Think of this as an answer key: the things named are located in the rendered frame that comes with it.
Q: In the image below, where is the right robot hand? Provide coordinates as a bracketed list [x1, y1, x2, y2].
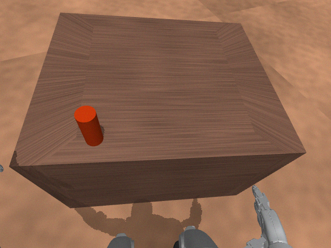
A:
[244, 185, 288, 248]

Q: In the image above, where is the can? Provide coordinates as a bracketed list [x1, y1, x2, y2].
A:
[74, 105, 103, 146]

